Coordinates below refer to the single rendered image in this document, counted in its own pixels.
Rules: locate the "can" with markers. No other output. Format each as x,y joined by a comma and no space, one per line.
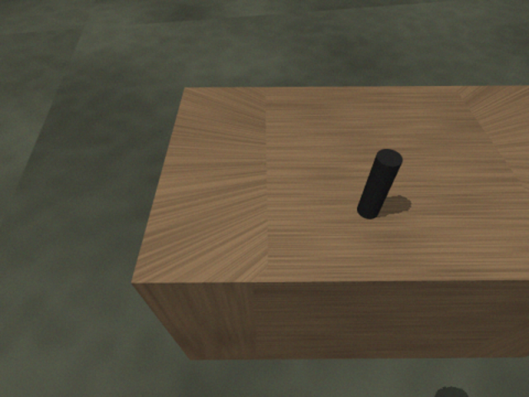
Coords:
383,172

